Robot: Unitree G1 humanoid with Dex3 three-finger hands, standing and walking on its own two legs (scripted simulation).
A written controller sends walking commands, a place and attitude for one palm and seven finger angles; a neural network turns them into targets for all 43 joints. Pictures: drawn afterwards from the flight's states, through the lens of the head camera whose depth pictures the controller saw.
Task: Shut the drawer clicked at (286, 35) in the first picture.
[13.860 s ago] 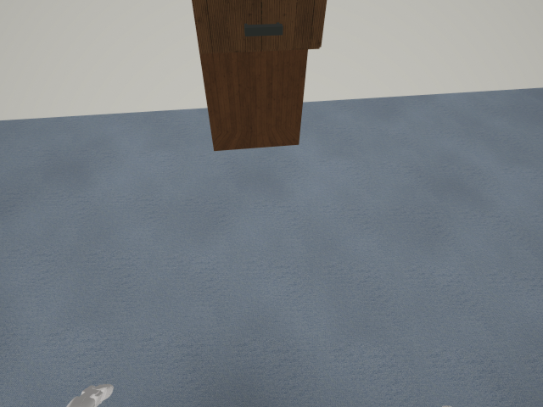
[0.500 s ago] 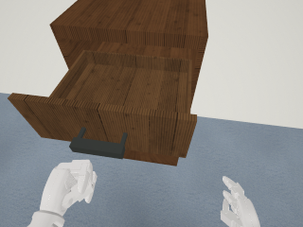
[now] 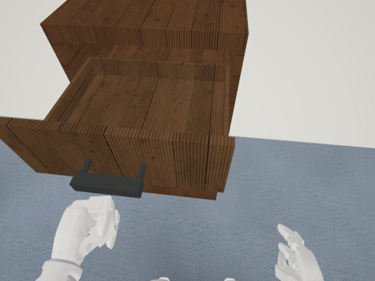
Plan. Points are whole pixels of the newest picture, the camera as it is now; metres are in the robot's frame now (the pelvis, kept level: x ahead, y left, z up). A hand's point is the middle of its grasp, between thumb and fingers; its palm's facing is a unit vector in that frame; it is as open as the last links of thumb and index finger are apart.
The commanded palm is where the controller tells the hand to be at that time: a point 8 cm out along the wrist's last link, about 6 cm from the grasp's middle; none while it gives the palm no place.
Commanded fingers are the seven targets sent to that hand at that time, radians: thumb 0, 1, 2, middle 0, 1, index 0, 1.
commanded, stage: bring the fist close to the handle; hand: left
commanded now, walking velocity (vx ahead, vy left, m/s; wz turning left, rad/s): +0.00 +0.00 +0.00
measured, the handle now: (111, 174) +0.31 +0.17 +0.07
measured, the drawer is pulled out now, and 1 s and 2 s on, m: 0.29 0.23 0.11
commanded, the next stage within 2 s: push the drawer shut in 0.08 s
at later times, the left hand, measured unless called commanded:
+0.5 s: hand (117, 216) +0.23 +0.14 +0.07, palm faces -0.09 -0.99 -0.08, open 3.2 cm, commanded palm +0.22 +0.20 +0.08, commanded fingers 0.00 0.90 0.90 -1.40 -1.60 -1.40 -1.60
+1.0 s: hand (124, 189) +0.28 +0.14 +0.07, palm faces -0.12 -0.99 -0.05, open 3.1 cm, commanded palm +0.28 +0.20 +0.08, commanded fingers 0.00 0.90 0.90 -1.40 -1.60 -1.40 -1.60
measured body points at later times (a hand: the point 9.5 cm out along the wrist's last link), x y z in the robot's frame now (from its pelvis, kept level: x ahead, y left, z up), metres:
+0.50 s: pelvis +0.00 -0.03 +0.00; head +0.04 -0.04 +0.45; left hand +0.23 +0.19 +0.08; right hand +0.17 -0.27 -0.08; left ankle -0.01 +0.08 -0.69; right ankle +0.01 -0.10 -0.69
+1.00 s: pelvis -0.01 -0.01 +0.01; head +0.04 -0.02 +0.45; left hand +0.28 +0.19 +0.07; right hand +0.15 -0.25 -0.08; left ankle -0.01 +0.08 -0.69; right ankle +0.01 -0.10 -0.69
